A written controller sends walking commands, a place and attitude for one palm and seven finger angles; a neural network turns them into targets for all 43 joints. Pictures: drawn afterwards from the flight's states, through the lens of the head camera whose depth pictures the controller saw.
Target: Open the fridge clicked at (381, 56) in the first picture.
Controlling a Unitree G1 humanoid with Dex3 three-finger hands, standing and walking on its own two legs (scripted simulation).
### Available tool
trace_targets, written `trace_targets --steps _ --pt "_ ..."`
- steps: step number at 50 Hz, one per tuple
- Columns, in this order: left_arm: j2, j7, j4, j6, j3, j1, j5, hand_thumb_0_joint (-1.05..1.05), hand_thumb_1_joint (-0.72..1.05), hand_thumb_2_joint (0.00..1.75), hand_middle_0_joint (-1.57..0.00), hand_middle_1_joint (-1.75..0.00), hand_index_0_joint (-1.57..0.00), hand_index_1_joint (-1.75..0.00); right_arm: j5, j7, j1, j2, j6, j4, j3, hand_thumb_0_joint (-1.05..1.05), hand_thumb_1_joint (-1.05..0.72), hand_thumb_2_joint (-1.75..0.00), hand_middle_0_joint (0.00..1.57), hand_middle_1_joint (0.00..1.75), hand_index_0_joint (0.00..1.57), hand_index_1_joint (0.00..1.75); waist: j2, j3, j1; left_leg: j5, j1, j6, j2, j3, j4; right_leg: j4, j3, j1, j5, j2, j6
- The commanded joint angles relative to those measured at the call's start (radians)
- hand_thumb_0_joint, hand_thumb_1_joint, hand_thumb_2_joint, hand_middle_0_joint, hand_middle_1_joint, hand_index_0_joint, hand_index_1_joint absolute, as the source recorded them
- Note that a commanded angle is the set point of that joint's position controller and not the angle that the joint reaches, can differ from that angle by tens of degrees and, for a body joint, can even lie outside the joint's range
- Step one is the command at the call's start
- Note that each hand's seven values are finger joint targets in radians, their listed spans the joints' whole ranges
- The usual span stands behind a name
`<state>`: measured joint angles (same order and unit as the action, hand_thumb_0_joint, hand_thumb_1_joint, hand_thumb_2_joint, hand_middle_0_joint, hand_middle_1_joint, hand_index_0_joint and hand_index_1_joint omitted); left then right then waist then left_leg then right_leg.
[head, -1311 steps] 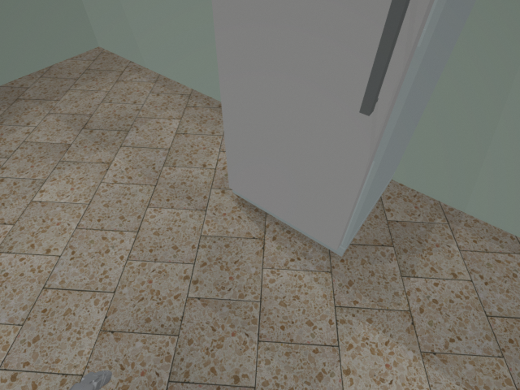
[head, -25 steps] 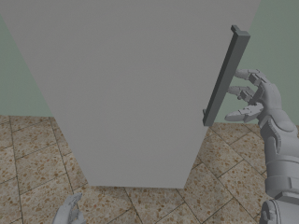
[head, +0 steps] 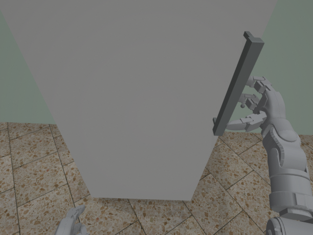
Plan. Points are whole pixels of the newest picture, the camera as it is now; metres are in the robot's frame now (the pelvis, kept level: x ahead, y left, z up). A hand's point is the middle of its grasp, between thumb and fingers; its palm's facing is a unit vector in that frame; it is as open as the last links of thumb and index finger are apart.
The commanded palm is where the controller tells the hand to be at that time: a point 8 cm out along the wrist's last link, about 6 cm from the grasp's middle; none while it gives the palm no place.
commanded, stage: move the hooked fingers beside the handle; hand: right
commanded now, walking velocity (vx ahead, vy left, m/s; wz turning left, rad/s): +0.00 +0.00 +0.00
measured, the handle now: (230, 90) +0.46 -0.16 +0.17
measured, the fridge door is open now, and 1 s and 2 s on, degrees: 0 0 0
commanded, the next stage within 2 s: none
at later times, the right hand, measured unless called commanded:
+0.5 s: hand (246, 106) +0.38 -0.18 +0.19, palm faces +0.00 +1.00 -0.01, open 14.2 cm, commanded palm +0.36 -0.23 +0.18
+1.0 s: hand (255, 107) +0.39 -0.21 +0.18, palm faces +0.00 +1.00 -0.01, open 14.0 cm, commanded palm +0.37 -0.26 +0.18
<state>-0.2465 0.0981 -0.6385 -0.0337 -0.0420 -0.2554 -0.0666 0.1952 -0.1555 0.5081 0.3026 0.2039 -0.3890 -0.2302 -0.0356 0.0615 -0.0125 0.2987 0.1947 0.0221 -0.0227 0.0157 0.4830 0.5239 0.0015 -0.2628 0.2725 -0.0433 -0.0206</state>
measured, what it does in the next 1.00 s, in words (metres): stands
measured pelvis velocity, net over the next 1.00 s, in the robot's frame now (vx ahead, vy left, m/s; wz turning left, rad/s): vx -0.01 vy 0.00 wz -0.01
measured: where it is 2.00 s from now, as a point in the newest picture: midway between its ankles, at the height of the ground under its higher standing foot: outside the picture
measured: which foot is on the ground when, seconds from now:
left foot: down 0.00-1.00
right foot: down 0.00-1.00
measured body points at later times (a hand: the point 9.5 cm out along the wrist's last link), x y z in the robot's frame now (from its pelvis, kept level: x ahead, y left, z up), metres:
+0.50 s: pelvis +0.00 +0.00 +0.00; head -0.01 +0.01 +0.45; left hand +0.17 +0.24 -0.09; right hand +0.37 -0.23 +0.19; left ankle -0.03 +0.14 -0.74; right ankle +0.00 -0.13 -0.74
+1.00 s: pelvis -0.01 +0.00 +0.00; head -0.01 +0.01 +0.45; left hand +0.13 +0.26 -0.10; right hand +0.38 -0.26 +0.18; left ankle -0.03 +0.14 -0.74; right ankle +0.00 -0.13 -0.74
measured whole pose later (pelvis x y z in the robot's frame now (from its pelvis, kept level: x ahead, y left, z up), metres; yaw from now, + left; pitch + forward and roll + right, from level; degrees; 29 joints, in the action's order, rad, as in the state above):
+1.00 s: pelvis -0.01 +0.00 +0.00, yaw -1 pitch +1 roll +1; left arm -0.26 0.12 -0.65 -0.03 -0.05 -0.26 -0.07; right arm 0.21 -0.26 0.58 0.40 0.16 -0.54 -0.28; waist -0.03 0.04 -0.02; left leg 0.28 0.22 0.02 -0.02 0.03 0.48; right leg 0.52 -0.01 -0.29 0.25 -0.04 -0.02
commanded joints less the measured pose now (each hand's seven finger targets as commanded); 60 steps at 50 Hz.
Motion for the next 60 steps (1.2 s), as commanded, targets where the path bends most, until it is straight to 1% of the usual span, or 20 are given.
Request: trace_targets --steps 1,4,8,9,13,14,17,18,21,25,28,29,30,36,41,45,50,58,59,60 --pt "-0.117 0.001 0.159 -0.059 0.047 0.12 0.006 0.0 0.9 0.9 -0.2 -0.3 -0.2 -0.3 0.024 -0.029 0.463 0.101 -0.078 0.315 0.039 0.0 0.5 -0.3 0.3 1.2 0.3 1.2 -0.01 0.271 -0.007 -0.382 -0.002 -0.041 0.045 0.044 -0.043 -0.035 0.012 0.211 -0.339 0.031 0.053" --pt "-0.125 0.003 0.154 -0.063 0.052 0.124 0.009 0.0 0.9 0.9 -0.2 -0.3 -0.2 -0.3 0.021 -0.023 0.442 0.138 -0.084 0.341 0.011 0.0 0.5 -0.3 0.3 1.2 0.3 1.2 0.021 0.287 0.0 -0.394 -0.018 -0.041 0.046 0.042 -0.047 -0.035 0.012 0.222 -0.352 0.029 0.056" --pt "-0.12 0.005 0.154 -0.06 0.044 0.133 0.011 0.0 0.9 0.9 -0.2 -0.3 -0.2 -0.3 0.025 -0.031 0.435 0.137 -0.076 0.344 0.005 0.0 0.5 -0.3 0.3 1.2 0.3 1.2 0.012 0.277 0.005 -0.413 -0.028 -0.041 0.044 0.042 -0.044 -0.042 0.014 0.215 -0.356 0.036 0.056" --pt "-0.125 0.007 0.15 -0.057 0.045 0.136 0.01 0.0 0.9 0.9 -0.2 -0.3 -0.2 -0.3 0.021 -0.032 0.432 0.167 -0.077 0.336 -0.012 0.0 0.5 -0.3 0.3 1.2 0.3 1.2 0.019 0.269 0.005 -0.406 -0.03 -0.042 0.044 0.04 -0.05 -0.041 0.016 0.214 -0.352 0.033 0.057" --pt "-0.121 0.016 0.143 -0.048 0.037 0.138 0.011 0.0 0.9 0.9 -0.2 -0.3 -0.2 -0.3 0.031 -0.042 0.472 0.177 -0.062 0.286 -0.025 0.0 0.5 -0.3 0.3 1.2 0.3 1.2 0.026 0.226 -0.004 -0.375 -0.013 -0.038 0.042 0.038 -0.062 -0.051 0.016 0.19 -0.306 0.039 0.058" --pt "-0.125 0.017 0.143 -0.046 0.04 0.138 0.011 0.0 0.9 0.9 -0.2 -0.3 -0.2 -0.3 0.027 -0.042 0.458 0.205 -0.064 0.276 -0.045 0.0 0.5 -0.3 0.3 1.2 0.3 1.2 0.019 0.233 0.002 -0.368 -0.019 -0.039 0.042 0.035 -0.065 -0.048 0.02 0.191 -0.306 0.037 0.059" --pt "-0.118 0.015 0.15 -0.046 0.038 0.139 0.012 0.0 0.9 0.9 -0.2 -0.3 -0.2 -0.3 0.028 -0.043 0.45 0.197 -0.069 0.287 -0.048 0.0 0.5 -0.3 0.3 1.2 0.3 1.2 -0.014 0.262 0.008 -0.397 -0.032 -0.043 0.039 0.037 -0.054 -0.046 0.017 0.205 -0.341 0.039 0.055" --pt "-0.117 0.014 0.154 -0.046 0.036 0.14 0.012 0.0 0.9 0.9 -0.2 -0.3 -0.2 -0.3 0.03 -0.046 0.439 0.178 -0.067 0.288 -0.033 0.0 0.5 -0.3 0.3 1.2 0.3 1.2 -0.014 0.265 0.009 -0.404 -0.033 -0.043 0.04 0.039 -0.05 -0.047 0.016 0.205 -0.349 0.039 0.053" --pt "-0.121 0.011 0.156 -0.044 0.041 0.135 0.013 0.0 0.9 0.9 -0.2 -0.3 -0.2 -0.3 0.037 -0.051 0.403 0.21 -0.067 0.286 -0.07 0.0 0.5 -0.3 0.3 1.2 0.3 1.2 0.022 0.291 0.017 -0.45 -0.064 -0.04 0.038 0.038 -0.047 -0.045 0.021 0.201 -0.373 0.039 0.056" --pt "-0.123 0.01 0.159 -0.037 0.041 0.141 0.006 0.0 0.9 0.9 -0.2 -0.3 -0.2 -0.3 0.035 -0.062 0.396 0.179 -0.054 0.271 -0.034 0.0 0.5 -0.3 0.3 1.2 0.3 1.2 0.015 0.232 0.005 -0.416 -0.031 -0.038 0.038 0.04 -0.054 -0.048 0.022 0.182 -0.343 0.037 0.056" --pt "-0.129 0.015 0.154 -0.033 0.041 0.135 0.008 0.0 0.9 0.9 -0.2 -0.3 -0.2 -0.3 0.035 -0.059 0.409 0.219 -0.04 0.246 -0.068 0.0 0.5 -0.3 0.3 1.2 0.3 1.2 0.042 0.215 0.006 -0.371 -0.014 -0.037 0.04 0.04 -0.063 -0.055 0.017 0.169 -0.301 0.038 0.058" --pt "-0.134 0.016 0.154 -0.031 0.043 0.134 0.008 0.0 0.9 0.9 -0.2 -0.3 -0.2 -0.3 0.031 -0.058 0.39 0.251 -0.043 0.241 -0.091 0.0 0.5 -0.3 0.3 1.2 0.3 1.2 0.051 0.222 0.012 -0.369 -0.024 -0.037 0.04 0.038 -0.065 -0.053 0.02 0.168 -0.304 0.036 0.059" --pt "-0.128 0.016 0.159 -0.03 0.04 0.141 0.007 0.0 0.9 0.9 -0.2 -0.3 -0.2 -0.3 0.032 -0.061 0.417 0.221 -0.045 0.254 -0.063 0.0 0.5 -0.3 0.3 1.2 0.3 1.2 0.028 0.224 0.005 -0.362 -0.02 -0.037 0.036 0.037 -0.063 -0.056 0.019 0.169 -0.298 0.039 0.059" --pt "-0.132 0.024 0.149 -0.034 0.039 0.127 0.01 0.0 0.9 0.9 -0.2 -0.3 -0.2 -0.3 0.036 -0.068 0.451 0.29 -0.075 0.213 -0.116 0.0 0.5 -0.3 0.3 1.2 0.3 1.2 0.022 0.231 0.004 -0.317 -0.013 -0.037 0.038 0.032 -0.069 -0.056 0.016 0.161 -0.26 0.039 0.058" --pt "-0.141 0.029 0.136 -0.037 0.039 0.108 0.006 0.0 0.9 0.9 -0.2 -0.3 -0.2 -0.3 0.038 -0.097 0.48 0.297 -0.083 0.112 -0.098 0.0 0.5 -0.3 0.3 1.2 0.3 1.2 0.017 0.189 -0.014 -0.264 0.026 -0.035 0.037 0.03 -0.078 -0.057 0.013 0.133 -0.21 0.037 0.058" --pt "-0.145 0.03 0.138 -0.047 0.042 0.097 0.002 0.0 0.9 0.9 -0.2 -0.3 -0.2 -0.3 0.038 -0.111 0.545 0.288 -0.1 0.094 -0.07 0.0 0.5 -0.3 0.3 1.2 0.3 1.2 -0.013 0.207 -0.025 -0.227 0.047 -0.037 0.037 0.029 -0.078 -0.054 0.005 0.138 -0.187 0.037 0.058" --pt "-0.152 0.028 0.136 -0.056 0.047 0.074 0.004 0.0 0.9 0.9 -0.2 -0.3 -0.2 -0.3 0.043 -0.12 0.563 0.346 -0.135 0.078 -0.116 0.0 0.5 -0.3 0.3 1.2 0.3 1.2 0.005 0.272 -0.018 -0.268 0.02 -0.037 0.038 0.027 -0.063 -0.043 0.004 0.144 -0.223 0.038 0.06" --pt "-0.158 0.022 0.137 -0.057 0.049 0.05 0.002 0.0 0.9 0.9 -0.2 -0.3 -0.2 -0.3 0.034 -0.129 0.525 0.371 -0.15 0.013 -0.139 0.0 0.5 -0.3 0.3 1.2 0.3 1.2 -0.021 0.246 -0.011 -0.27 0.032 -0.04 0.041 0.031 -0.053 -0.044 0.007 0.118 -0.229 0.032 0.054" --pt "-0.16 0.02 0.14 -0.058 0.053 0.043 0.002 0.0 0.9 0.9 -0.2 -0.3 -0.2 -0.3 0.038 -0.134 0.505 0.365 -0.152 0.01 -0.136 0.0 0.5 -0.3 0.3 1.2 0.3 1.2 0.006 0.252 -0.011 -0.284 0.024 -0.039 0.044 0.033 -0.052 -0.036 0.011 0.12 -0.241 0.031 0.057" --pt "-0.162 0.019 0.142 -0.058 0.054 0.044 0.002 0.0 0.9 0.9 -0.2 -0.3 -0.2 -0.3 0.038 -0.135 0.499 0.404 -0.152 0.017 -0.172 0.0 0.5 -0.3 0.3 1.2 0.3 1.2 -0.006 0.261 -0.004 -0.308 0.012 -0.04 0.042 0.03 -0.048 -0.036 0.01 0.116 -0.259 0.03 0.056"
